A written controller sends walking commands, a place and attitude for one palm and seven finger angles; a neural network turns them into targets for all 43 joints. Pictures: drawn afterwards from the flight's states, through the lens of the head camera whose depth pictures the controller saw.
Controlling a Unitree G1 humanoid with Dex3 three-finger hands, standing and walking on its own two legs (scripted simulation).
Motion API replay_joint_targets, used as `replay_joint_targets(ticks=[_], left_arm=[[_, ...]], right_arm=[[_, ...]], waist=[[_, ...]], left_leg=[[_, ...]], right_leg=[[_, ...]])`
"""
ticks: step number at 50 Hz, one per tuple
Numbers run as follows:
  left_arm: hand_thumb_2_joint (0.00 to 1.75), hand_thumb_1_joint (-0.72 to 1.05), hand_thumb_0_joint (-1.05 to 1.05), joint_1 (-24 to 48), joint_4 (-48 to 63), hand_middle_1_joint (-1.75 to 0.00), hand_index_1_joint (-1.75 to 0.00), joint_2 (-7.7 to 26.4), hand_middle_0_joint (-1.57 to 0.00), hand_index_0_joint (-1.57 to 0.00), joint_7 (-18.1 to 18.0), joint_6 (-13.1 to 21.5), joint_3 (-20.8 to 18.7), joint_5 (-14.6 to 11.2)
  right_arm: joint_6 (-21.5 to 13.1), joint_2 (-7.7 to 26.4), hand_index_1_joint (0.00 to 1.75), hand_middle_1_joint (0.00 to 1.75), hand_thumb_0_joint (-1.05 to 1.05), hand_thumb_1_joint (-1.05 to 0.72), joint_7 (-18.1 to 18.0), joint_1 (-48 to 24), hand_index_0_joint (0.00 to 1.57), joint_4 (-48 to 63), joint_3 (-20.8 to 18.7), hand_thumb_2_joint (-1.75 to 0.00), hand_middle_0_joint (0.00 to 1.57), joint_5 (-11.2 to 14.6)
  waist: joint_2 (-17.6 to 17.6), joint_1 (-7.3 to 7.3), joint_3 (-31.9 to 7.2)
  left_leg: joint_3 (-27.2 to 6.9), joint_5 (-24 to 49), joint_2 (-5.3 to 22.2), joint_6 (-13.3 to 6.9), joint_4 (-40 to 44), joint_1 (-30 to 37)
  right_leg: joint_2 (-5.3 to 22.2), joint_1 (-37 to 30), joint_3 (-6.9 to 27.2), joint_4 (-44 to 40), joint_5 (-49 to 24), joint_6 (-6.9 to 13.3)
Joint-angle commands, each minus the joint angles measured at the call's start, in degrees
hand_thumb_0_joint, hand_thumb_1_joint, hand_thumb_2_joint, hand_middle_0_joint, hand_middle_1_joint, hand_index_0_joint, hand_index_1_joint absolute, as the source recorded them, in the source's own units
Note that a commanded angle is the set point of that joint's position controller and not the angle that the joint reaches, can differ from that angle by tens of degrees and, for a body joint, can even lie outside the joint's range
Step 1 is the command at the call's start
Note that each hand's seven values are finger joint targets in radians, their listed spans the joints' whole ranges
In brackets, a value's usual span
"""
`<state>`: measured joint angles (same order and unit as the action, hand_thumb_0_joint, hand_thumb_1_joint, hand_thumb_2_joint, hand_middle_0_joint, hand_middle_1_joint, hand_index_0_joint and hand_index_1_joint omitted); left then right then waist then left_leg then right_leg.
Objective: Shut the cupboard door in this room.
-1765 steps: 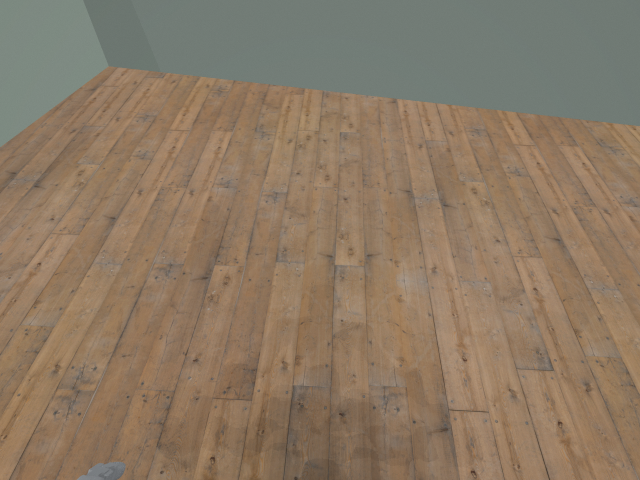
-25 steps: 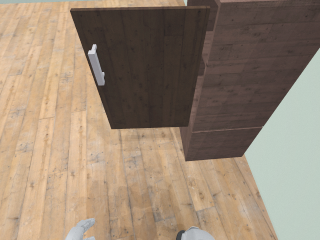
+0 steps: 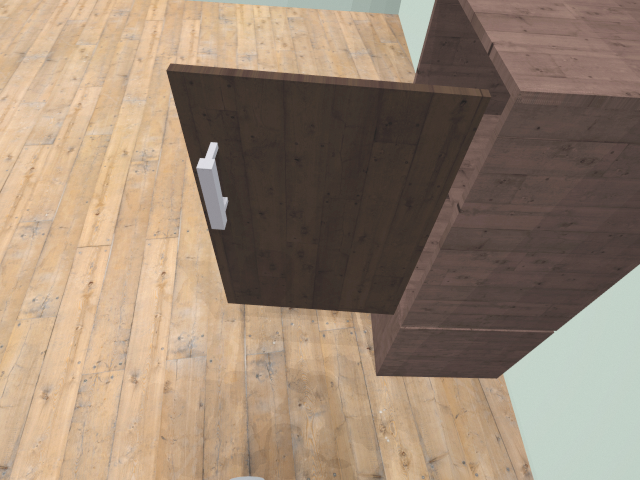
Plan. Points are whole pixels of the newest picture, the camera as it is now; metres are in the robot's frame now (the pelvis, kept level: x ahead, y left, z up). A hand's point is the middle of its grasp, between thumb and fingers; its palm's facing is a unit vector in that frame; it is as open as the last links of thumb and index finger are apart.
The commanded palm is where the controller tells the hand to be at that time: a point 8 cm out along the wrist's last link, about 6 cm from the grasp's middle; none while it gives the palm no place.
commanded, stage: come to a stop and stand still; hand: left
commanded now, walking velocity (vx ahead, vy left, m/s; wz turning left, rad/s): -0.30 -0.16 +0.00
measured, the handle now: (216, 187) +0.49 +0.22 +0.04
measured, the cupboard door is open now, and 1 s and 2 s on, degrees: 87 87 87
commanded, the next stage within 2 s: look again from close up in 0.84 s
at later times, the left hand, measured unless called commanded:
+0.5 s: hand out of the picture +0.01 +0.13 -0.15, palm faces +0.05 -0.97 -0.25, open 7.4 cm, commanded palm none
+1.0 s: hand out of the picture -0.04 +0.14 -0.17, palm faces +0.03 -0.97 -0.22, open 7.4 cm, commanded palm none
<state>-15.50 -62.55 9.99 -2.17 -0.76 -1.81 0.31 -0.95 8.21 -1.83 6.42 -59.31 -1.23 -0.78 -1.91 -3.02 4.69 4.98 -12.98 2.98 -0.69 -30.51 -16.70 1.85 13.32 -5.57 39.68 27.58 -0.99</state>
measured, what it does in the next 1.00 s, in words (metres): steps on the spot: right foot, then left foot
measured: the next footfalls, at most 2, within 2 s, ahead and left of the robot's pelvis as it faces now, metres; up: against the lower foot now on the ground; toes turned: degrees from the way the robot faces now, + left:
right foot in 0.28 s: -0.02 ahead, -0.16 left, +0.00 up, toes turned -4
left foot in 0.62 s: -0.03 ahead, +0.08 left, +0.00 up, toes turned +3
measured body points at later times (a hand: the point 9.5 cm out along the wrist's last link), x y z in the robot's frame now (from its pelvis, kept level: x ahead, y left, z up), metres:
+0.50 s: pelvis -0.03 -0.06 +0.00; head -0.01 -0.08 +0.45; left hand +0.01 +0.18 -0.13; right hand +0.01 -0.32 -0.16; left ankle -0.06 +0.08 -0.69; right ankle -0.03 -0.18 -0.73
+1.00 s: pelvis -0.05 -0.04 +0.00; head -0.03 -0.05 +0.45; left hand -0.04 +0.19 -0.15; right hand -0.02 -0.27 -0.16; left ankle -0.07 +0.08 -0.73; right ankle -0.05 -0.16 -0.73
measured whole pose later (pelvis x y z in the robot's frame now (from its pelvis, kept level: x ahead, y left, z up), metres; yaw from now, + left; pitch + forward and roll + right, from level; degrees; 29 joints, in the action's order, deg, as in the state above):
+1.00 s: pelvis -0.05 -0.04 +0.00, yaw +0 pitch -1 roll +0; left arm -15.1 -63.1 8.3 -2.9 1.1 -0.1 0.7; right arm 0.1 10.1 -1.4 13.9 -61.4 -1.0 -0.6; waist 1.5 -0.1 2.8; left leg 3.3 -17.3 1.2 -0.1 -28.5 -10.1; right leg 1.9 11.7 -2.8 28.4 15.6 -0.7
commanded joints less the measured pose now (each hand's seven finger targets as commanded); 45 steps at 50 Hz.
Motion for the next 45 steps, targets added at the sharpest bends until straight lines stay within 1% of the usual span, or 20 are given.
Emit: replay_joint_targets(ticks=[1, 6, 9, 11, 12, 13, 14, 15, 16, 18, 20, 25, 29, 30, 32, 33, 36, 39, 41, 45], left_arm=[[0.9, 0.9, 0.0, -3.1, 4.0, -0.3, -0.3, 5.9, -0.2, -0.2, -0.2, -0.8, -2.2, 0.3], [0.9, 0.9, 0.0, -2.4, 6.9, -0.3, -0.3, 5.0, -0.2, -0.2, 0.5, -1.9, -3.1, 0.2], [0.9, 0.9, 0.0, -1.8, 7.9, -0.3, -0.3, 4.0, -0.2, -0.2, 0.9, -1.6, -2.7, 0.4], [0.9, 0.9, 0.0, -5.9, 6.6, -0.3, -0.3, 4.1, -0.2, -0.2, 1.0, -0.6, -2.5, 0.4], [0.9, 0.9, 0.0, -8.6, 5.7, -0.3, -0.3, 5.5, -0.2, -0.2, 0.9, -0.1, -2.5, 0.7], [0.9, 0.9, 0.0, -7.0, 6.1, -0.3, -0.3, 9.6, -0.2, -0.2, 0.6, 0.8, -2.6, 1.5], [0.9, 0.9, 0.0, -2.4, 8.0, -0.3, -0.3, 13.5, -0.2, -0.2, 0.5, 1.0, -2.6, 1.6], [0.9, 0.9, 0.0, -0.7, 9.3, -0.3, -0.3, 13.7, -0.2, -0.2, 0.4, 0.7, -2.7, 1.5], [0.9, 0.9, 0.0, 1.4, 9.2, -0.3, -0.3, 14.4, -0.2, -0.2, 0.4, 0.9, -3.2, 1.6], [0.9, 0.9, 0.0, 4.6, 9.5, -0.3, -0.3, 12.2, -0.2, -0.2, 0.4, 0.8, -2.9, 1.4], [0.9, 0.9, 0.0, 4.1, 9.7, -0.3, -0.3, 12.1, -0.2, -0.2, 0.2, 0.9, -3.2, 1.4], [0.9, 0.9, 0.0, -1.5, 7.5, -0.3, -0.3, 13.0, -0.2, -0.2, 0.1, 1.1, -3.6, 1.5], [0.9, 0.9, 0.0, 1.4, 6.7, -0.3, -0.3, 12.0, -0.2, -0.2, -0.1, 0.8, -3.2, 0.6], [0.9, 0.9, 0.0, 1.6, 6.8, -0.3, -0.3, 10.0, -0.2, -0.2, 0.1, 0.5, -2.7, 0.3], [0.9, 0.9, 0.0, 0.7, 7.5, -0.3, -0.3, 4.9, -0.2, -0.2, 0.4, 0.0, -1.6, 0.3], [0.9, 0.9, 0.0, 3.5, 6.9, -0.3, -0.3, 4.3, -0.2, -0.2, 0.2, -0.4, -1.1, 0.6], [0.9, 0.9, 0.0, 2.7, 4.6, -0.3, -0.3, 4.4, -0.2, -0.2, 0.7, -0.4, -0.6, 0.5], [0.9, 0.9, 0.0, -0.5, 2.4, -0.3, -0.3, 3.9, -0.2, -0.2, 0.7, 0.6, -0.1, 0.2], [0.9, 0.9, 0.0, -1.8, 1.0, -0.3, -0.3, 5.9, -0.2, -0.2, 0.3, 1.4, 0.1, 0.4], [0.9, 0.9, 0.0, 0.5, 0.9, -0.3, -0.3, 5.8, -0.2, -0.2, 0.3, 1.5, 0.3, 0.2]], right_arm=[[1.5, 12.5, 0.3, 0.3, 0.0, -0.9, -1.8, 7.5, 0.2, 1.4, -3.8, -0.9, 0.2, -0.3], [1.6, 11.7, 0.3, 0.3, 0.0, -0.9, -1.3, 2.4, 0.2, 4.4, -4.7, -0.9, 0.2, -0.4], [1.9, 12.2, 0.3, 0.3, 0.0, -0.9, -0.5, 1.0, 0.2, 5.1, -5.2, -0.9, 0.2, -0.8], [2.2, 12.1, 0.3, 0.3, 0.0, -0.9, 0.0, -0.5, 0.2, 5.4, -5.1, -0.9, 0.2, -0.6], [2.3, 10.8, 0.3, 0.3, 0.0, -0.9, 0.4, -0.5, 0.2, 5.4, -4.9, -0.9, 0.2, -0.1], [2.4, 6.7, 0.3, 0.3, 0.0, -0.9, 1.0, 1.7, 0.2, 5.6, -4.3, -0.9, 0.2, 0.5], [2.9, 4.4, 0.3, 0.3, 0.0, -0.9, 1.5, 0.7, 0.2, 7.2, -3.4, -0.9, 0.2, 0.6], [3.8, 6.0, 0.3, 0.3, 0.0, -0.9, 1.5, -0.9, 0.2, 7.5, -3.6, -0.9, 0.2, 0.3], [4.2, 5.9, 0.3, 0.3, 0.0, -0.9, 1.6, -1.1, 0.2, 6.8, -3.6, -0.9, 0.2, 0.0], [3.8, 8.0, 0.3, 0.3, 0.0, -0.9, 2.0, 2.9, 0.2, 4.6, -4.0, -0.9, 0.2, -0.2], [3.3, 8.3, 0.3, 0.3, 0.0, -0.9, 2.2, 4.5, 0.2, 3.9, -3.8, -0.9, 0.2, -0.1], [2.2, 6.5, 0.3, 0.3, 0.0, -0.9, 2.0, 3.4, 0.2, 5.2, -2.7, -0.9, 0.2, 0.3], [1.1, 5.6, 0.3, 0.3, 0.0, -0.9, 1.3, 10.6, 0.2, 2.5, -2.0, -0.9, 0.2, 0.4], [0.8, 6.6, 0.3, 0.3, 0.0, -0.9, 1.2, 11.6, 0.2, 1.9, -2.1, -0.9, 0.2, 0.4], [0.6, 12.2, 0.3, 0.3, 0.0, -0.9, 0.8, 11.0, 0.2, 2.9, -2.8, -0.9, 0.2, -0.1], [0.4, 10.9, 0.3, 0.3, 0.0, -0.9, 0.4, 9.7, 0.2, 2.1, -2.5, -0.9, 0.2, -0.2], [0.2, 8.5, 0.3, 0.3, 0.0, -0.9, -0.4, 7.4, 0.2, 1.2, -1.6, -0.9, 0.2, -0.3], [-0.2, 7.9, 0.3, 0.3, 0.0, -0.9, -0.6, 8.6, 0.2, -0.2, -1.5, -0.9, 0.2, 0.2], [-0.4, 6.2, 0.3, 0.3, 0.0, -0.9, -0.5, 10.2, 0.2, -0.9, -1.4, -0.9, 0.2, 0.8], [0.3, 5.4, 0.3, 0.3, 0.0, -0.9, -0.2, 11.1, 0.2, -2.3, -1.1, -0.9, 0.2, 0.6]], waist=[[10.3, 4.05, -7.0], [10.0, 2.8, -10.7], [13.4, 3.03, -10.4], [13.5, 1.12, -10.9], [8.4, -0.18, -11.8], [-4.8, 0.65, -9.6], [-14.5, 1.34, -5.2], [-8.8, 0.36, -3.3], [-11.4, 1.18, -1.5], [-11.1, 2.66, 0.1], [-10.1, 2.03, -1.0], [-8.5, -1.04, -3.9], [-7.3, 2.3, -7.2], [-3.1, 2.41, -7.6], [11.3, 2.02, -6.3], [15.7, 2.9, -3.4], [13.2, 1.52, -1.3], [8.7, 1.13, -4.3], [1.5, 2.21, -4.8], [-5.3, 3.5, -2.0]], left_leg=[[-13.4, 59.2, 19.2, -11.5, 6.0, 14.7], [-9.3, 40.9, 16.4, -9.7, 6.8, 12.2], [-8.6, 29.9, 14.9, -8.3, 7.1, 7.6], [-8.3, 19.5, 12.5, -6.0, 4.5, 4.0], [-6.9, 9.0, 9.2, -3.4, 0.9, 0.3], [-3.2, -6.0, 2.2, 0.7, -7.5, -5.9], [-2.8, -19.2, -1.9, 2.6, -13.9, -9.0], [-6.1, -19.6, -1.3, 2.2, -18.9, -5.2], [-7.5, -17.4, -1.4, 1.8, -22.6, -6.9], [-7.0, -11.5, -1.1, 2.0, -27.1, -8.9], [-5.8, -10.0, -1.1, 2.8, -26.0, -9.1], [-3.6, -13.2, -2.4, 3.2, -11.5, -6.6], [-1.7, -0.1, -3.2, 2.7, 8.2, 7.9], [-4.6, 3.3, -0.6, 1.7, 10.7, 12.6], [-17.3, 9.9, 12.5, -4.6, 12.9, 9.1], [-19.0, 8.1, 12.5, -6.2, 17.9, 5.1], [-13.0, 16.3, 9.8, -6.9, 15.6, 4.4], [-9.3, 24.4, 6.9, -4.7, 9.2, 9.5], [-6.8, 17.0, 3.2, -0.9, 6.6, 7.6], [-5.7, 7.1, 2.2, 0.5, 9.1, 9.3]], right_leg=[[-0.1, 13.9, 6.4, 21.9, 6.1, -0.8], [0.2, 14.0, 7.4, 22.5, 1.4, -2.1], [0.7, 7.1, 3.8, 8.4, 0.5, -1.4], [0.3, -0.4, 2.0, -5.0, -7.2, -1.0], [0.9, -6.0, 1.9, -13.9, -15.6, -1.2], [9.7, -6.7, 12.4, -21.7, -18.1, 1.0], [20.2, 0.6, 23.7, -25.4, -19.5, 6.6], [21.8, 8.5, 23.7, -27.1, -14.3, 10.0], [19.9, 9.1, 25.2, -26.7, -13.0, 9.9], [16.6, 6.3, 19.0, -24.8, -15.8, 8.4], [16.3, 2.7, 15.7, -23.0, -21.5, 8.4], [17.0, -6.5, 16.0, -20.1, -31.8, 10.3], [12.9, -1.9, 12.6, -15.1, -29.5, 6.4], [9.6, 2.1, 10.2, -12.1, -22.7, 4.4], [2.3, 5.9, 2.4, -5.9, -6.8, -0.1], [1.8, 5.5, 2.2, -1.3, -2.4, -0.9], [2.4, 4.1, 3.9, 1.2, -2.9, 0.1], [2.3, -0.7, 3.6, -12.4, -13.3, -0.2], [6.1, -5.5, 8.2, -17.3, -29.7, 1.4], [6.7, -0.7, 8.7, -18.6, -25.2, 2.3]])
